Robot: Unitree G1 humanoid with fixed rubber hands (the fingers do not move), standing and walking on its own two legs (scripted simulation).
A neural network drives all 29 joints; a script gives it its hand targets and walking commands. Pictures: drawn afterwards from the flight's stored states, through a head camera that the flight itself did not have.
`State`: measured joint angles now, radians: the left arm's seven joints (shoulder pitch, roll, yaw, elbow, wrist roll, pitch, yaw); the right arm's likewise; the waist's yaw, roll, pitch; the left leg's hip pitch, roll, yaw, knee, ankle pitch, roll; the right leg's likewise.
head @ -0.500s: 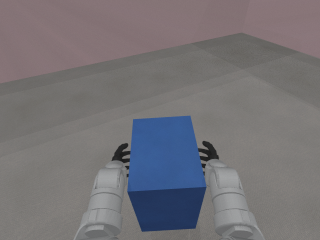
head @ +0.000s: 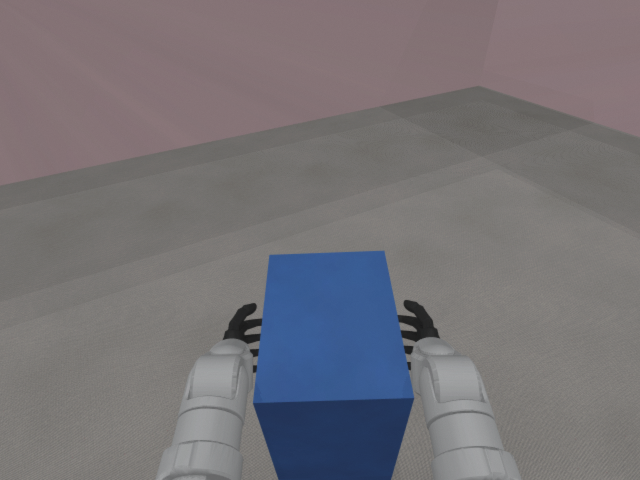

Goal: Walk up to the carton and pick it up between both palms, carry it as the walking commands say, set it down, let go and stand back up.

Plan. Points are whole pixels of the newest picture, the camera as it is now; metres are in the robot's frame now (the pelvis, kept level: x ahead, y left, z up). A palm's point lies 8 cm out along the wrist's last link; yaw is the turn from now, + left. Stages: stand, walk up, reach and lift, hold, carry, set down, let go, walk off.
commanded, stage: hold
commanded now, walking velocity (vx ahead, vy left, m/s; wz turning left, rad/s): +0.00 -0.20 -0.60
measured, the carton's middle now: (331, 370) +0.31 +0.02 -0.01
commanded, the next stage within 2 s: carry in 0.02 s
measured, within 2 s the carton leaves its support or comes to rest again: neither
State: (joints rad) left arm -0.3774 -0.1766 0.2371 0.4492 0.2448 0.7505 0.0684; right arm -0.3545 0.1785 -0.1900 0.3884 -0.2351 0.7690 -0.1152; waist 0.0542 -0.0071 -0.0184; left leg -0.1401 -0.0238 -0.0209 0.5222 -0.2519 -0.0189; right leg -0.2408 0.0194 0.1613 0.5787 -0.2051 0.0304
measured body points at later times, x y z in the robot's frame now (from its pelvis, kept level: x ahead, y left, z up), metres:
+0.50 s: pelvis +0.00 -0.04 -0.01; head +0.02 -0.06 +0.44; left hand +0.33 +0.08 +0.07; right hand +0.33 -0.18 +0.07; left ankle +0.02 +0.13 -0.71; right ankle +0.01 -0.14 -0.73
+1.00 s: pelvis -0.03 -0.02 +0.00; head -0.03 +0.00 +0.45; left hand +0.28 +0.10 +0.08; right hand +0.27 -0.15 +0.09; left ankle -0.01 +0.12 -0.73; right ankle -0.01 -0.14 -0.71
